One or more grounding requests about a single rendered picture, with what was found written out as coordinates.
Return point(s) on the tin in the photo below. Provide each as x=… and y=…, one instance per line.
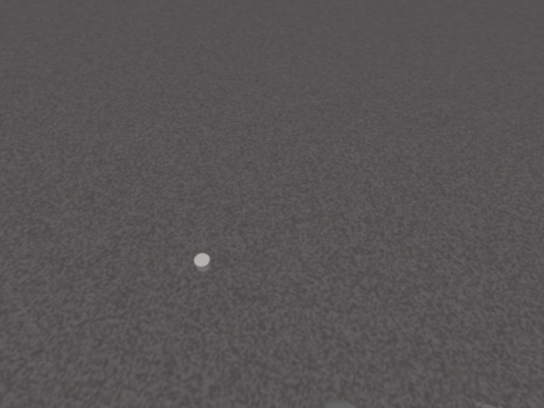
x=202, y=262

